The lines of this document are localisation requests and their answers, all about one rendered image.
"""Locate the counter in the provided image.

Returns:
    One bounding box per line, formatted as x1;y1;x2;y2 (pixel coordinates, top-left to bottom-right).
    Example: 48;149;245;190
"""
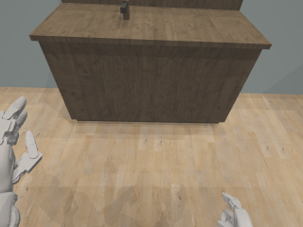
29;0;272;124

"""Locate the tap lever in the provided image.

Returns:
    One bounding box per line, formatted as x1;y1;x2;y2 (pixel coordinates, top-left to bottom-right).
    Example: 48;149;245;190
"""
120;1;128;14

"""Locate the robot left forearm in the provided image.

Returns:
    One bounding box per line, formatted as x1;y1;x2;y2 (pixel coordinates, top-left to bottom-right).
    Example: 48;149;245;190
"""
0;192;21;227

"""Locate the left robot hand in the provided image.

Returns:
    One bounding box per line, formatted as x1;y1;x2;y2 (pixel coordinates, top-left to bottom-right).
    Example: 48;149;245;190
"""
0;96;43;193

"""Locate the right robot hand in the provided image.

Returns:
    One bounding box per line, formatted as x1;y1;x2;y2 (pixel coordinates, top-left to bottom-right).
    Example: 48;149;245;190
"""
218;192;254;227

